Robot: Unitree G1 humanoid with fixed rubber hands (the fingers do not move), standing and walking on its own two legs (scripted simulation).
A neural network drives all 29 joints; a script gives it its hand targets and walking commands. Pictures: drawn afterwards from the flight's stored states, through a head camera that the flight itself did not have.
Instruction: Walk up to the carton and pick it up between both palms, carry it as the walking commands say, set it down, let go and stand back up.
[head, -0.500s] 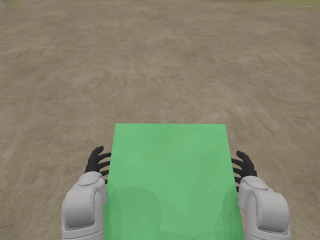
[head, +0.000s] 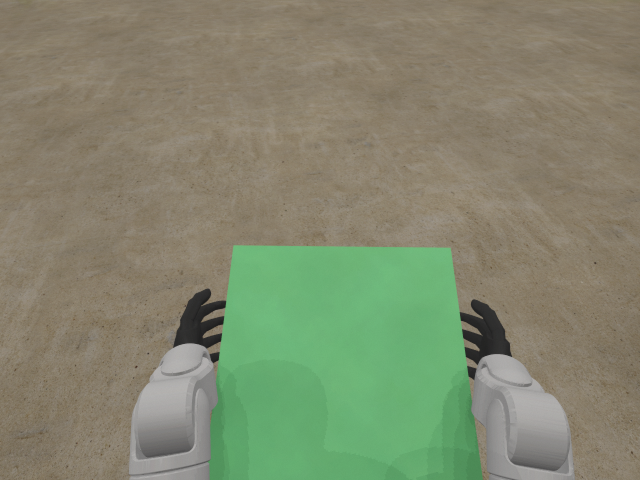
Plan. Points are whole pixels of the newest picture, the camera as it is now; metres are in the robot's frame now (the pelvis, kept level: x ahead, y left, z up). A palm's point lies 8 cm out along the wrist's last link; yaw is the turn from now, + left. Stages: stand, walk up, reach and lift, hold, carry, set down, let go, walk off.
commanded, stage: carry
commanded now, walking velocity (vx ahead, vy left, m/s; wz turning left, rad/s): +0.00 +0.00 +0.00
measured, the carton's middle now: (338, 373) +0.29 +0.00 -0.02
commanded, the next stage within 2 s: none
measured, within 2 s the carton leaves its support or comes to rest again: neither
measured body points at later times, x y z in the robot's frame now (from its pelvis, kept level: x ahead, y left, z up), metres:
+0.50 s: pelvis +0.00 +0.02 +0.00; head -0.02 +0.03 +0.45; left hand +0.27 +0.20 +0.06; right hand +0.27 -0.14 +0.06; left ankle +0.05 +0.11 -0.73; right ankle +0.05 -0.09 -0.73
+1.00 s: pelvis +0.00 +0.02 +0.00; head -0.02 +0.02 +0.45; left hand +0.28 +0.20 +0.06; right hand +0.28 -0.15 +0.05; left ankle +0.05 +0.11 -0.73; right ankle +0.05 -0.09 -0.73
